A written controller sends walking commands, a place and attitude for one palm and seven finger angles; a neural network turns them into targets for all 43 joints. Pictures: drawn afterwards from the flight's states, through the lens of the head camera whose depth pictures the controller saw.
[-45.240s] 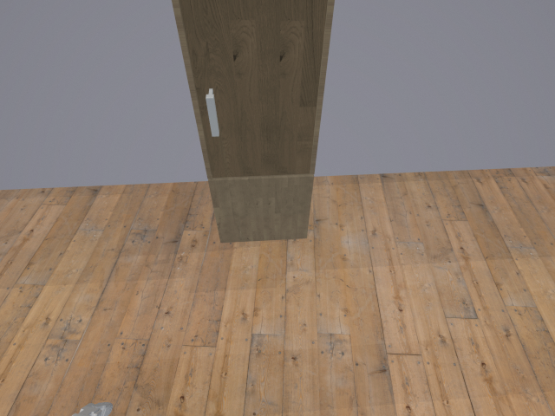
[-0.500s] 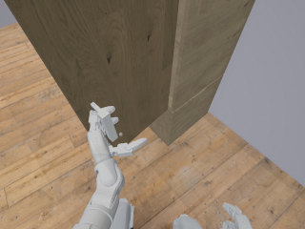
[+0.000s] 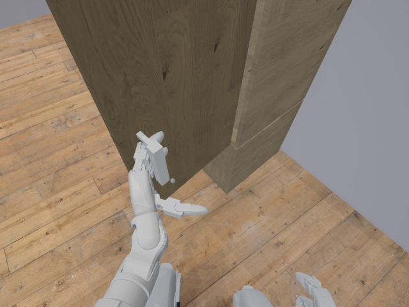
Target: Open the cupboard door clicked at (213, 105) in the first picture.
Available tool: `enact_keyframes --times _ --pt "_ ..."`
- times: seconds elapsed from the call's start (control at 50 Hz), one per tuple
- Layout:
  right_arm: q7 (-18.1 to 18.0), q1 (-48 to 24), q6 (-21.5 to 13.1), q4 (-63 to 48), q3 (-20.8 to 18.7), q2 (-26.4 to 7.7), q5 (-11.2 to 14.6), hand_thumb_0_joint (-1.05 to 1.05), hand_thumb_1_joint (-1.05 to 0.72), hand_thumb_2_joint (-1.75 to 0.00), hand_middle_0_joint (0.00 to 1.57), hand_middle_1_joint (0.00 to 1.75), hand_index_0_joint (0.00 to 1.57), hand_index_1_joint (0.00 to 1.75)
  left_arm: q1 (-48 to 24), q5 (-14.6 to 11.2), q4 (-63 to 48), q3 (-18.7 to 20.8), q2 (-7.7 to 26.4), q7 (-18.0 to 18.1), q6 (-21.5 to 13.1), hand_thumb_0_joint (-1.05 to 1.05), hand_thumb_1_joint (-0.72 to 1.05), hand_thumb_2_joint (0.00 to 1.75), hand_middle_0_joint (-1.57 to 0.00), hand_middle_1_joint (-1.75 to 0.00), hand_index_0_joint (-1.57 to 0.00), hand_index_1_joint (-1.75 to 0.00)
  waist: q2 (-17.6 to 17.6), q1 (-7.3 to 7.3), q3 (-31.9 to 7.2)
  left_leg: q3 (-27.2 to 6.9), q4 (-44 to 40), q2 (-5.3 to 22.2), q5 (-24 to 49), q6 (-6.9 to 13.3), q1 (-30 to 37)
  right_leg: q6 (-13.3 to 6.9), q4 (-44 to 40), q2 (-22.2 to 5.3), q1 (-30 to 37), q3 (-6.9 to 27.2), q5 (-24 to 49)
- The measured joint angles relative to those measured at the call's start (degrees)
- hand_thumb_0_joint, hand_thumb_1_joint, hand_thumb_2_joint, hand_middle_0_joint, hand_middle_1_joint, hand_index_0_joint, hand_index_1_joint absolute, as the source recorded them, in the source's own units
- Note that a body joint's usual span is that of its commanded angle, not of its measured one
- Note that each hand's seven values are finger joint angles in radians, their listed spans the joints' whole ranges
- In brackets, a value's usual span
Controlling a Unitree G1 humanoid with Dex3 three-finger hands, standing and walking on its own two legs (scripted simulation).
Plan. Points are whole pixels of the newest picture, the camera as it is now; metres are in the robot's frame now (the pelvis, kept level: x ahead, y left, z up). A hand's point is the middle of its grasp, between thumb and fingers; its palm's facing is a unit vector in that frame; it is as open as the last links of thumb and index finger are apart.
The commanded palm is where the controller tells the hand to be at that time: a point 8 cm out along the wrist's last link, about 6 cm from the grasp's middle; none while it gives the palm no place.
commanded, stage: slide the hand sideways off the handle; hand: left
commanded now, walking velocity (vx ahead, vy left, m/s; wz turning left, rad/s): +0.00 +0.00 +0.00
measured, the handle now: (152, 159) +0.39 +0.13 +0.04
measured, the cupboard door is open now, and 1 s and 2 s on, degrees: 94 98 98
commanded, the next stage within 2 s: draw the hand back to the body in 1.12 s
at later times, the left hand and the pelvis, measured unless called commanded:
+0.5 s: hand (167, 209) +0.29 +0.09 +0.03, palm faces -0.05 -1.00 +0.00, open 16.3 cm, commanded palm +0.27 +0.15 +0.03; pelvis +0.00 +0.01 +0.00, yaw -1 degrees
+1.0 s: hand (135, 233) +0.25 +0.14 +0.03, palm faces +0.00 -1.00 -0.02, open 16.3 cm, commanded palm +0.22 +0.20 +0.03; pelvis +0.01 -0.02 -0.01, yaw +0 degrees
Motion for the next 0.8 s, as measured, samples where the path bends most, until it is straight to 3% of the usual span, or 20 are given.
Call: enact_keyframes --times 0.08,0.14,0.18,0.34,0.48,0.8 --pt "-0.5 1.06 0.04 -1.85 0.18 -0.81 2.14 0.01 -0.91 -0.89 0.21 0.3 0.2 0.3 1.67 -4.21 -2.05 -2.15 6.13 -15.58 -1.1 -0.01 -0.5 0.3 -0.3 -0.48 -0.22 -0.49 0.5 0.3 0.7 -0.35 0.86 -0.26 -0.32 0.28 0.14 0.2 0.37 -0.17 0.61 -0.35 -0.27" --pt "-1.03 1.44 -0.08 -2.66 0.42 -1.63 3.64 0.01 -0.91 -0.89 0.21 0.3 0.2 0.3 1.84 -9.22 -3.15 -2.95 7.02 -22.0 0.61 -0.01 -0.5 0.3 -0.25 -0.41 -0.17 -0.41 1.0 0.5 1.55 -0.21 0.75 -0.34 -0.36 0.58 1.04 0.58 -0.14 -0.26 1.66 -0.23 -0.04" --pt "-1.1 1.64 -0.09 -3.13 0.56 -1.89 4.02 0.01 -0.91 -0.89 0.2 0.3 0.2 0.3 2.17 -10.64 -3.79 -2.44 5.95 -22.95 1.92 -0.01 -0.51 0.29 -0.21 -0.38 -0.16 -0.38 0.94 0.53 1.58 0.17 0.37 -0.34 -0.25 0.8 1.42 0.8 -0.53 -0.33 1.9 0.14 0.23" --pt "0.41 2.05 0.38 -6.2 0.51 -1.38 3.55 0.01 -0.91 -0.89 0.2 0.3 0.2 0.3 7.8 -8.55 -9.57 -2.13 3.89 -21.81 2.85 -0.01 -0.5 0.3 -0.15 -0.35 -0.18 -0.33 0.35 -0.14 0.69 1.72 0.63 0.16 -0.91 1.21 1.46 1.22 -0.04 -0.14 1.19 1.76 0.01" --pt "0.26 1.37 1.14 -7.61 0.88 -0.95 3.45 0.01 -0.91 -0.89 0.2 0.3 0.2 0.3 14.86 -7.62 -15.62 -2.32 4.95 -22.33 2.22 -0.01 -0.5 0.3 -0.14 -0.32 -0.16 -0.31 0.06 0.55 0.9 1.86 1.68 0.4 -1.82 0.98 1.34 1.0 1.21 0.06 0.91 1.96 -0.96" --pt "-2.39 -0.54 -1.19 -8.3 1.02 -1.0 4.36 0.01 -0.91 -0.89 0.21 0.3 0.2 0.3 24.52 -12.77 -23.91 2.87 8.64 -30.08 2.6 -0.01 -0.5 0.3 -0.16 -0.3 -0.16 -0.3 0.07 1.5 0.59 0.28 2.25 0.77 -2.49 -0.62 0.94 -0.55 2.28 0.71 0.65 0.52 -2.28"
